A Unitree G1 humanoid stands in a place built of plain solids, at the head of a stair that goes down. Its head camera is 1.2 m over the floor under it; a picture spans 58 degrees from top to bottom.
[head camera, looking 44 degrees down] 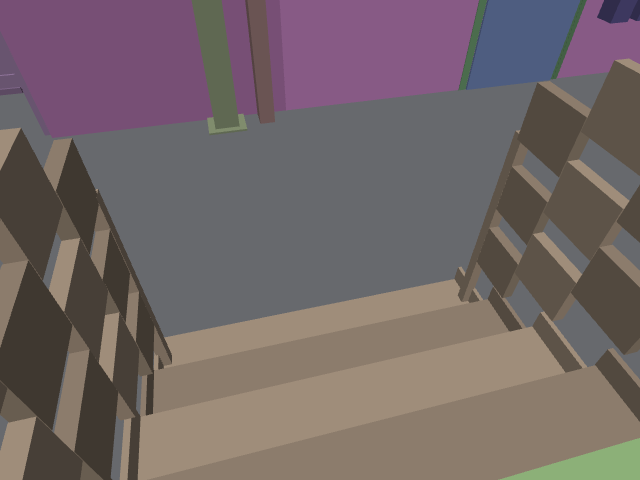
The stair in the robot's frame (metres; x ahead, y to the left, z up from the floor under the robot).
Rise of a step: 0.16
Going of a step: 0.28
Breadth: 1.62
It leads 14 degrees to the left of straight ahead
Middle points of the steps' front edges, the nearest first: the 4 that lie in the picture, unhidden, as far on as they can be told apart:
0.59 -0.19 -0.16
0.86 -0.12 -0.32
1.14 -0.06 -0.48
1.41 0.01 -0.65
